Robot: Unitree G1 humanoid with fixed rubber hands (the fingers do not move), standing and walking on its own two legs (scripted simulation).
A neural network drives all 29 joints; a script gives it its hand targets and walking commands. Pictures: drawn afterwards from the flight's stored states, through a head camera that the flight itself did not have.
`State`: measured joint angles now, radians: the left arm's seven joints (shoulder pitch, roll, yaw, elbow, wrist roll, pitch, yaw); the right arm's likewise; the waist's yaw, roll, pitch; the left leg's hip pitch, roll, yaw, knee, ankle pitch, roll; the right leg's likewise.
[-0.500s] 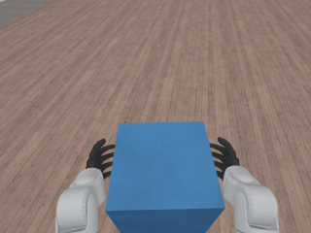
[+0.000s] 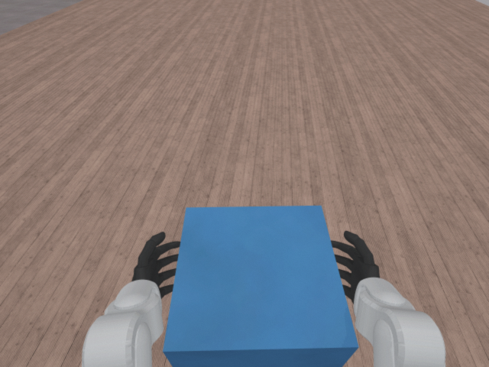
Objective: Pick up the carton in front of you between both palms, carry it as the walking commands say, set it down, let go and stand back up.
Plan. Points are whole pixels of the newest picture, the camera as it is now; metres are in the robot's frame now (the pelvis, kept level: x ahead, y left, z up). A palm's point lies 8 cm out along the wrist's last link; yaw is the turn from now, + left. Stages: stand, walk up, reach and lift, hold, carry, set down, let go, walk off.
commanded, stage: carry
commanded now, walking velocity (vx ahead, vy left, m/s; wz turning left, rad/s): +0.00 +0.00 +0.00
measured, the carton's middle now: (254, 304) +0.25 -0.01 +0.01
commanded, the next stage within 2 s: hold in 1.56 s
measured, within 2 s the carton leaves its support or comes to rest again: neither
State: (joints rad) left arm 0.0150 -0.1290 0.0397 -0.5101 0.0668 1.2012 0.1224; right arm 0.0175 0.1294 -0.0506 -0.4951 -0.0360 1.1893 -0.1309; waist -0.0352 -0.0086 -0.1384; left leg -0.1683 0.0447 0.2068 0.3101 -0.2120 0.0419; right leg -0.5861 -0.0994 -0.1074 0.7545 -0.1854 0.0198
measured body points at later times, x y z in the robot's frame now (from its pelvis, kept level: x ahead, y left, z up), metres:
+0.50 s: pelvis +0.18 -0.03 -0.02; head +0.15 -0.03 +0.43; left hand +0.42 +0.14 +0.08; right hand +0.43 -0.16 +0.08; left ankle +0.07 +0.09 -0.75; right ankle +0.21 -0.11 -0.75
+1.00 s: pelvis +0.16 -0.01 -0.02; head +0.13 -0.01 +0.43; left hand +0.42 +0.15 +0.02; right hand +0.43 -0.15 +0.02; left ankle +0.07 +0.09 -0.75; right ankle +0.22 -0.11 -0.75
